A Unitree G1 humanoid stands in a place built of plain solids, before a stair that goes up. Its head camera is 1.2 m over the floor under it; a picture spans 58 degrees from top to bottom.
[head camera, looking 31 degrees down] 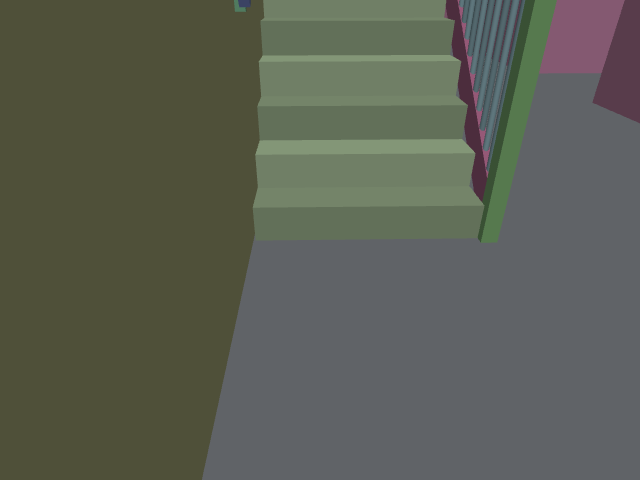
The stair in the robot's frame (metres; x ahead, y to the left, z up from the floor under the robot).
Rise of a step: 0.20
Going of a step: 0.24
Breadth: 1.20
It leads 1 degrees to the left of straight ahead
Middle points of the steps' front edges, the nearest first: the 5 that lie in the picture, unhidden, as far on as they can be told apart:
2.00 -0.25 0.20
2.25 -0.25 0.39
2.49 -0.24 0.59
2.73 -0.24 0.79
2.98 -0.23 0.99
